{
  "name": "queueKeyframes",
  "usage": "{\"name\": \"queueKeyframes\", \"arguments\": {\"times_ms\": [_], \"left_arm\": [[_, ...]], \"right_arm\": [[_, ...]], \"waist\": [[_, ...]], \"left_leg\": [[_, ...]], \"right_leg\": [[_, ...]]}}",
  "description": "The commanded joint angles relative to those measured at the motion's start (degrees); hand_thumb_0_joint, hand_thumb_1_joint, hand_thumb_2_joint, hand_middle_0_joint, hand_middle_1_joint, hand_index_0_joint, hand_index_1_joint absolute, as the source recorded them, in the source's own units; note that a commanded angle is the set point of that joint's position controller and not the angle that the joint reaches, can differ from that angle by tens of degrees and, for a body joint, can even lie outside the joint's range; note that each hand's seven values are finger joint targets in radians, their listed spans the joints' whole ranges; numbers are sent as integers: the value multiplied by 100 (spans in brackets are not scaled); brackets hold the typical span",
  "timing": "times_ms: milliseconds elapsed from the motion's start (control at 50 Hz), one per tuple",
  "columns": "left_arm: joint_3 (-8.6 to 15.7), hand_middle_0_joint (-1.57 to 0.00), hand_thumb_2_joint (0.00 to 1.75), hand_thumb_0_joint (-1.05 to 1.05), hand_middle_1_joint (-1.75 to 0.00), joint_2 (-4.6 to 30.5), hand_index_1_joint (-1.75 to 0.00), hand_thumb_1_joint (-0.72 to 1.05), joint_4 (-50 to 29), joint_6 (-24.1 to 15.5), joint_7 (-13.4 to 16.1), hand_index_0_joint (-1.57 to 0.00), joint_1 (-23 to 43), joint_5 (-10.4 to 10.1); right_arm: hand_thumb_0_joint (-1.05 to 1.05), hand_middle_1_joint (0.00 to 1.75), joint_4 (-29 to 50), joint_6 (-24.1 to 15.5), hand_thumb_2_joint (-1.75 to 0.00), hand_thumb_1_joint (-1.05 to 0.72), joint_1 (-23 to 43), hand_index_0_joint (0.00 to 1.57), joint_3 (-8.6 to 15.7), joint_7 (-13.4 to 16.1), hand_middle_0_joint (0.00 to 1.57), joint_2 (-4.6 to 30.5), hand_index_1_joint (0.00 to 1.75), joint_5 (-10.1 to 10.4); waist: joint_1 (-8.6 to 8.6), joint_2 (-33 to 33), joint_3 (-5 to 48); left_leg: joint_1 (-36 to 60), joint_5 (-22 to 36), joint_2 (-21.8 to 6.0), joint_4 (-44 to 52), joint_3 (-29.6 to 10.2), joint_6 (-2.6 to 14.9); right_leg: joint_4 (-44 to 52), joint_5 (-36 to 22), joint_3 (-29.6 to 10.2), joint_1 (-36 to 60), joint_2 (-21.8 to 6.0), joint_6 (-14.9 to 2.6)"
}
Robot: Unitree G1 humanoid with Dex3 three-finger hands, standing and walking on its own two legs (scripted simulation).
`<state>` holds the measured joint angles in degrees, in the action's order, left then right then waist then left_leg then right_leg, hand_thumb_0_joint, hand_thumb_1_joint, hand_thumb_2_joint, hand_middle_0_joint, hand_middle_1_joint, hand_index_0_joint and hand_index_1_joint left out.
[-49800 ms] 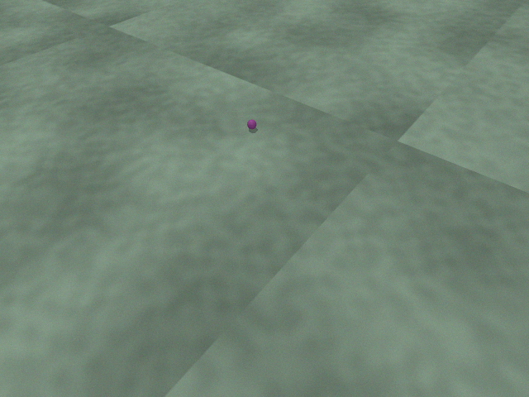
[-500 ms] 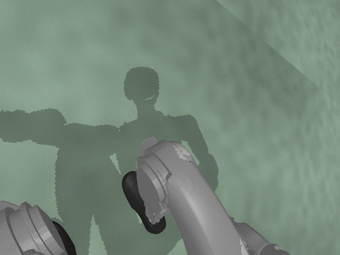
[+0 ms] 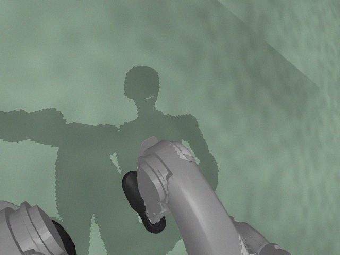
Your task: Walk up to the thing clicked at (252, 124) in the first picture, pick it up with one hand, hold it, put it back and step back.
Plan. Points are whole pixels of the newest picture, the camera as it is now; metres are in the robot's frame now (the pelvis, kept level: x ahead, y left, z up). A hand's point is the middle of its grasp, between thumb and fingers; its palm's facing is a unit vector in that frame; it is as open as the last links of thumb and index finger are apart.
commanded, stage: withdraw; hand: left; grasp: from above
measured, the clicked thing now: out of the picture +0.49 +0.38 -0.28
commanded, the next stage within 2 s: home in 0.88 s
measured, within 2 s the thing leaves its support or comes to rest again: neither
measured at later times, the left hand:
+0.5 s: hand out of the picture +0.48 +0.41 -0.11, palm faces -0.42 -0.11 -0.90, open 14.2 cm
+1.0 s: hand out of the picture +0.48 +0.39 -0.12, palm faces -0.41 -0.09 -0.91, open 13.3 cm
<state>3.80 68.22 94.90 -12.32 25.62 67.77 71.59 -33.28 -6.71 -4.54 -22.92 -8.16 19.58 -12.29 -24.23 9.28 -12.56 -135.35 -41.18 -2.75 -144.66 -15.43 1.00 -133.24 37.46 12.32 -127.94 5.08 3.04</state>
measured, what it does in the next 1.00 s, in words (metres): stands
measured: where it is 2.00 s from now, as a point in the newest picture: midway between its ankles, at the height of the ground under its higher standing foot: (113, 238)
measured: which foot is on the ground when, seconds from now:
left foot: down 0.00-1.00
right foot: down 0.00-1.00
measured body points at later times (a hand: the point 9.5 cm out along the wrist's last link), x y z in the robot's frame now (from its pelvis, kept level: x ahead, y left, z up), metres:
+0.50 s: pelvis +0.00 +0.00 +0.03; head +0.25 +0.13 +0.38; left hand +0.50 +0.41 -0.06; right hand +0.10 -0.26 -0.05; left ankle +0.06 +0.12 -0.28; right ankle +0.12 -0.11 -0.28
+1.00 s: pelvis -0.01 -0.01 +0.02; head +0.24 +0.12 +0.36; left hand +0.50 +0.39 -0.07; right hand +0.05 -0.26 -0.06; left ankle +0.06 +0.12 -0.28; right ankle +0.12 -0.11 -0.28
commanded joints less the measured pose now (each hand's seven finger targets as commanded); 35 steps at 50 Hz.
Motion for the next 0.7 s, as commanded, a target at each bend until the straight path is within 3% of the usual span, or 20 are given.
{"name": "queueKeyframes", "arguments": {"times_ms": [0,60,100,180,200,240,280,360,380,480,520,560,620,680], "left_arm": [[227,-6,98,0,-103,1620,-102,-53,-1072,-21,214,-7,1507,-68],[117,-6,99,0,-102,1480,-101,-54,-1058,3,165,-7,1436,-27],[235,-6,100,0,-103,1700,-102,-56,-1777,27,159,-7,1855,-24],[323,-6,100,0,-101,1457,-101,-56,-1821,300,-81,-6,1523,2],[386,-6,100,0,-101,1515,-101,-56,-2381,330,-185,-6,1733,-54],[382,-6,101,0,-101,1394,-101,-57,-2631,487,-456,-6,1421,-72],[328,-6,100,0,-100,1044,-100,-56,-2950,623,-805,-6,1378,-184],[-17,-7,100,0,-100,212,-100,-54,-3082,819,-1611,-7,1011,-427],[-157,-7,100,0,-100,-55,-100,-54,-3123,839,-1786,-7,1041,-519],[-300,-10,98,0,-98,-214,-98,-50,-3569,703,-2362,-9,1228,-689],[-386,-10,98,0,-97,-361,-98,-50,-3445,575,-2455,-10,1258,-746],[-328,-11,97,0,-96,-172,-96,-48,-3486,399,-2459,-11,1445,-678],[-215,-14,95,0,-93,58,-94,-46,-3333,155,-2245,-13,1613,-557],[-209,-16,93,0,-91,93,-91,-44,-2974,5,-1901,-16,1884,-374]], "right_arm": [[0,30,-174,31,-90,-90,-1248,20,550,77,20,1966,30,-9],[0,30,-102,65,-90,-91,-1233,20,627,76,20,1966,30,8],[0,30,15,62,-90,-91,-1153,20,689,75,20,1933,30,36],[0,30,-69,152,-90,-91,-1382,20,930,3,20,1922,30,81],[0,30,69,184,-90,-91,-1283,20,980,-6,20,1914,30,106],[0,30,147,284,-90,-91,-1275,20,1123,-46,20,1836,30,184],[0,30,161,423,-90,-91,-1391,20,1307,-72,20,1802,30,260],[0,30,266,739,-90,-90,-1695,20,1573,-46,20,1713,30,443],[0,30,279,809,-90,-90,-1740,20,1606,-6,20,1694,30,478],[0,30,331,1087,-90,-90,-1872,20,1711,193,20,1628,30,612],[0,30,325,1129,-90,-90,-1802,20,1666,285,20,1557,30,629],[0,30,304,1174,-90,-90,-1776,20,1609,375,20,1489,30,627],[0,30,304,1212,-90,-90,-1640,20,1494,460,20,1409,30,576],[0,30,271,1247,-90,-90,-1588,20,1405,516,20,1435,30,502]], "waist": [[-286,-3834,4053],[-319,-3691,4097],[-65,-4148,4614],[0,-4301,4623],[112,-4491,4927],[366,-4652,5208],[372,-4450,5194],[335,-3587,4862],[242,-3427,4674],[274,-2839,4507],[234,-2670,4307],[269,-2708,4450],[335,-2944,4520],[238,-3259,4602]], "left_leg": [[3269,1901,-279,1350,363,-90],[3161,1752,-258,1352,418,-38],[3506,2026,-244,1438,456,-95],[3598,2159,-223,1496,484,-140],[3742,2278,-214,1578,499,-163],[3859,2371,-172,1676,568,-149],[3765,2382,-131,1731,604,-138],[3330,1968,-27,1954,684,-45],[3181,1790,-3,2000,722,-20],[3015,1350,63,2206,751,13],[2947,1116,88,2223,746,12],[2980,1143,108,2192,795,24],[3103,1204,108,2201,807,-7],[3354,1353,104,2210,757,-35]], "right_leg": [[1069,-1739,405,2170,109,-414],[1128,-1704,385,2310,161,-387],[1071,-1906,354,2409,142,-433],[1125,-1843,351,2084,104,-482],[1118,-1912,325,2132,80,-485],[1112,-1888,257,2083,78,-510],[1210,-1873,212,1976,53,-528],[1487,-1602,124,2025,39,-573],[1634,-1503,88,2055,22,-582],[1887,-1098,-16,2056,-38,-618],[1929,-855,-47,1879,-57,-641],[1931,-895,-82,1941,-57,-610],[1801,-924,-101,1842,-77,-605],[1644,-1080,-38,1627,-88,-600]]}}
